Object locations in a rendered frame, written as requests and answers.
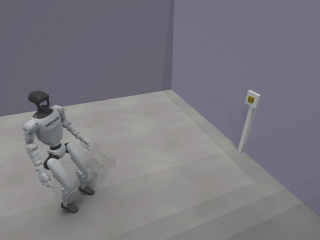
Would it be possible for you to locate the robot left upper arm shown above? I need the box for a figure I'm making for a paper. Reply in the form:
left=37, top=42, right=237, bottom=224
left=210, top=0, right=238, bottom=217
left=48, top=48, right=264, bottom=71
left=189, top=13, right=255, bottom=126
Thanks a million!
left=51, top=105, right=70, bottom=128

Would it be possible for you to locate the left robot hand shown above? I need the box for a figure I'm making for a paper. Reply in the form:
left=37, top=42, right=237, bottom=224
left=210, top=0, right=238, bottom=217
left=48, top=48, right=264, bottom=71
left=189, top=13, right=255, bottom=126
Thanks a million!
left=80, top=137, right=93, bottom=151

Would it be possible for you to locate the panel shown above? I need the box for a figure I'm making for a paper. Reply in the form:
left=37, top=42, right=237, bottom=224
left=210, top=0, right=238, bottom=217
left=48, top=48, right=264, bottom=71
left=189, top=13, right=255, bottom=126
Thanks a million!
left=237, top=90, right=261, bottom=154

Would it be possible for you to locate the robot head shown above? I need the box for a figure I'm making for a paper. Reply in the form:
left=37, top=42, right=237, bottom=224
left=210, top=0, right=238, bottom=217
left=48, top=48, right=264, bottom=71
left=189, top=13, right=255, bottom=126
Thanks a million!
left=28, top=90, right=53, bottom=119

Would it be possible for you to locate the right robot forearm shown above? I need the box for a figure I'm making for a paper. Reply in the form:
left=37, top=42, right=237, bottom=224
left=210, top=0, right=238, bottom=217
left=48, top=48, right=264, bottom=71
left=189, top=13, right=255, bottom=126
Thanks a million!
left=25, top=145, right=45, bottom=174

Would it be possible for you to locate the robot right upper arm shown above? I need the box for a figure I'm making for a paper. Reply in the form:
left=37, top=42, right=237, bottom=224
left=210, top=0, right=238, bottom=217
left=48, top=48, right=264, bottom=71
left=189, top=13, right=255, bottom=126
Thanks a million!
left=22, top=119, right=38, bottom=152

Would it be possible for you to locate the left robot forearm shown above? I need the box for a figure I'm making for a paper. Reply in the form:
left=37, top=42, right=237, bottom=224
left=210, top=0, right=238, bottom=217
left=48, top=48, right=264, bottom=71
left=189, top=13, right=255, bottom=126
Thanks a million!
left=66, top=122, right=84, bottom=140

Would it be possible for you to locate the robot left thigh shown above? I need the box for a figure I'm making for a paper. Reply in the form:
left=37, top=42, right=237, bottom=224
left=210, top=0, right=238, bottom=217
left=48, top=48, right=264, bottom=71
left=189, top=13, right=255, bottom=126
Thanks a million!
left=64, top=142, right=87, bottom=177

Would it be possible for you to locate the right robot hand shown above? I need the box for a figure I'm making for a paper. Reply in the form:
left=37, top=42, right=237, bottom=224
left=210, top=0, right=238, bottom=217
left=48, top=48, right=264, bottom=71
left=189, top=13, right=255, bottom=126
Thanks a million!
left=38, top=171, right=55, bottom=188

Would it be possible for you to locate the button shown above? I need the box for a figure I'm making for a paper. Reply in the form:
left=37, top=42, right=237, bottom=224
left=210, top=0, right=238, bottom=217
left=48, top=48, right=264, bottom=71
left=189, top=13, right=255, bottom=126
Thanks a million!
left=247, top=96, right=255, bottom=104

